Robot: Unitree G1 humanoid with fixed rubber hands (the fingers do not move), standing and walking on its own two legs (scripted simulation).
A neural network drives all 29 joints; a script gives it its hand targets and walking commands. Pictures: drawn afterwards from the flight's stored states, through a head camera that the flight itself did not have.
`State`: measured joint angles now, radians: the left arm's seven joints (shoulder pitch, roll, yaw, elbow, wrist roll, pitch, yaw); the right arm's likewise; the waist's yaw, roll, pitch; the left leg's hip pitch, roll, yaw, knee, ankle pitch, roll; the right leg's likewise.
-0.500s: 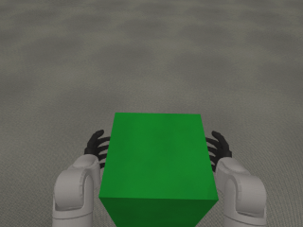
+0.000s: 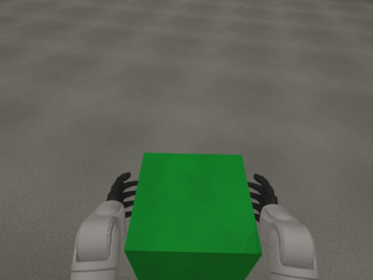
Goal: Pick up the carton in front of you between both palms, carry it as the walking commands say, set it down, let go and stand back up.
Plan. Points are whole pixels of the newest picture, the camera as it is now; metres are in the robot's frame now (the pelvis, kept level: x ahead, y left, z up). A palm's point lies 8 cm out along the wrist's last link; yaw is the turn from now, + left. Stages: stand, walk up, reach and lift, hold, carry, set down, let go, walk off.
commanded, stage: carry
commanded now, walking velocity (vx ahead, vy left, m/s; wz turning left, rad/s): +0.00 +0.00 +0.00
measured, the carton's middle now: (190, 225) +0.25 +0.00 -0.01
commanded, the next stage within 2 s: hold in 0.90 s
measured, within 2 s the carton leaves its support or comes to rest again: neither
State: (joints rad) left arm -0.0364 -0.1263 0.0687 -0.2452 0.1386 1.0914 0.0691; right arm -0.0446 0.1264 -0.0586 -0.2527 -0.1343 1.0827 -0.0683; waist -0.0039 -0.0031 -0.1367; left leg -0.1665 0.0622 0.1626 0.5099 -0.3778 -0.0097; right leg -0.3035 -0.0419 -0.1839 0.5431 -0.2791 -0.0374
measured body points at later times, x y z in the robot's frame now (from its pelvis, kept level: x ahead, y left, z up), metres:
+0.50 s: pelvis -0.04 +0.01 +0.00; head -0.06 +0.02 +0.45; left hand +0.25 +0.16 +0.02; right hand +0.26 -0.14 +0.03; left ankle -0.07 +0.11 -0.73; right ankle +0.01 -0.09 -0.73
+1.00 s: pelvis -0.04 +0.02 +0.01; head -0.06 +0.02 +0.46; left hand +0.24 +0.17 +0.03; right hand +0.25 -0.13 +0.04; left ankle -0.07 +0.11 -0.73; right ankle +0.00 -0.10 -0.73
